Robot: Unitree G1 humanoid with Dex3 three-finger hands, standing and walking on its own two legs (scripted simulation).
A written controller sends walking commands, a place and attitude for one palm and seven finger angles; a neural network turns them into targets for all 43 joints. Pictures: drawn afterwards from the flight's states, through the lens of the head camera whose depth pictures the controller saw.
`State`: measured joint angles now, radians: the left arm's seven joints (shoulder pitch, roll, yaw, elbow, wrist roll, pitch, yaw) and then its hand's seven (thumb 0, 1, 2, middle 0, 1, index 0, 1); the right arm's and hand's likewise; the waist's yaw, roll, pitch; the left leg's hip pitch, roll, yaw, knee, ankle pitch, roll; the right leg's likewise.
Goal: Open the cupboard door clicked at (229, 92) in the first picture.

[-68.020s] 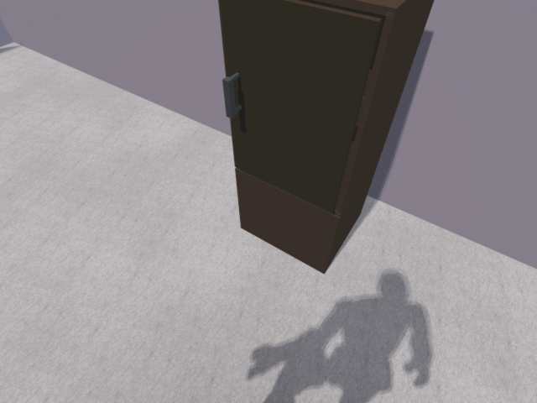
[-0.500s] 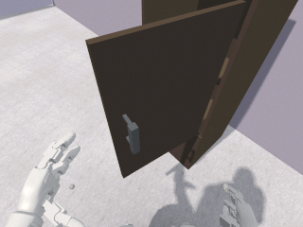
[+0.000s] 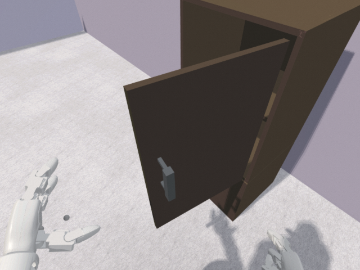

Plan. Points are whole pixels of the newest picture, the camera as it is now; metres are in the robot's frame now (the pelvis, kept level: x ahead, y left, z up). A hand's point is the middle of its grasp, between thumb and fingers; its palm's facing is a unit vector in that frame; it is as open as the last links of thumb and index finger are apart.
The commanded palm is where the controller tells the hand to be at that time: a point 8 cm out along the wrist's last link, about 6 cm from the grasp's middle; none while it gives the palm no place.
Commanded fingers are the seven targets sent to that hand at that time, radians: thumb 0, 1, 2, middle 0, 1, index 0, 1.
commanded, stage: draw the hand back to the body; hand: left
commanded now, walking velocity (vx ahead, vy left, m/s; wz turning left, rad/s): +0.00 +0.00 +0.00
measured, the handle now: (165, 179) +0.34 +0.08 +0.00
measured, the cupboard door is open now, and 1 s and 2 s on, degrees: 80 80 80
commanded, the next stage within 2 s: step back with the hand held close in 0.78 s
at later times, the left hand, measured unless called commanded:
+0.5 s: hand (40, 175) +0.21 +0.25 +0.19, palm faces +0.46 -0.79 -0.41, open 8.2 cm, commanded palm +0.16 +0.28 +0.20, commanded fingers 0.00 0.90 0.90 -0.20 -0.30 -0.20 -0.30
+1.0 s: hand (45, 176) +0.21 +0.24 +0.18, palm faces +0.43 -0.80 -0.42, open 7.4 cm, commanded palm +0.16 +0.28 +0.20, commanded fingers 0.00 0.90 0.90 -0.20 -0.30 -0.20 -0.30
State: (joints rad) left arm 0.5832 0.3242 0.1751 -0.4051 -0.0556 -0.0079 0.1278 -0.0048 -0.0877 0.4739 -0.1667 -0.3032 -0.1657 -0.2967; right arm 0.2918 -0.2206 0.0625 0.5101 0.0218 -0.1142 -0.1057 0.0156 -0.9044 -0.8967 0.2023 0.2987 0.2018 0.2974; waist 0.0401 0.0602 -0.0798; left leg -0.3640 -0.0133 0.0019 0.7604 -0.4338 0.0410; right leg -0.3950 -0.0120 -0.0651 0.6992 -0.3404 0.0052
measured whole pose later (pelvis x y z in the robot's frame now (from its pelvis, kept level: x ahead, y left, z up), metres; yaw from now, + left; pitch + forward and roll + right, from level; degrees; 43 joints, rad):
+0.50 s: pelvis +0.02 -0.02 +0.03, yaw -1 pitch -3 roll -1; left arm 0.46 0.35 0.36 -0.41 -0.06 -0.08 0.13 0.01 0.75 0.84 -0.20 -0.30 -0.20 -0.30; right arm 0.20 -0.23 0.03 0.62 0.01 -0.13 -0.07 0.02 -0.91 -0.90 0.20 0.30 0.20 0.30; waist 0.06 0.07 0.00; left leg -0.09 0.00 0.02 0.47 -0.32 0.02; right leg -0.14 0.01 -0.05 0.44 -0.24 -0.01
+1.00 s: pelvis +0.01 -0.02 +0.03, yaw -2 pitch -3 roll -1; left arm 0.45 0.35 0.38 -0.36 -0.05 -0.13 0.11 0.02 0.89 0.90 -0.21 -0.30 -0.21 -0.30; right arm 0.18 -0.23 0.03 0.63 0.00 -0.10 -0.06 0.02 -0.91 -0.90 0.20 0.30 0.20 0.30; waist 0.04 0.06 0.02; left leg -0.10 0.02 0.02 0.45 -0.30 0.01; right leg -0.14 0.03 -0.05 0.38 -0.19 -0.02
